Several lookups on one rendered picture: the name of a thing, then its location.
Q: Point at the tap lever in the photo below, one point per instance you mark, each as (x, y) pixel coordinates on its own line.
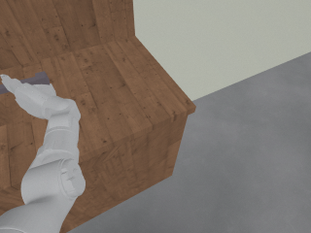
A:
(40, 78)

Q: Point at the robot left upper arm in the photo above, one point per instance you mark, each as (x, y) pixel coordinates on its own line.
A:
(49, 191)

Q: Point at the counter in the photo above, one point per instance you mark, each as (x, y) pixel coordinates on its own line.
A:
(133, 114)

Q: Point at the robot left hand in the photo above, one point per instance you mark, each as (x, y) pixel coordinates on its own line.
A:
(30, 97)

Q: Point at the robot left forearm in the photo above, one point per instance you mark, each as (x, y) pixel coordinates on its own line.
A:
(62, 133)

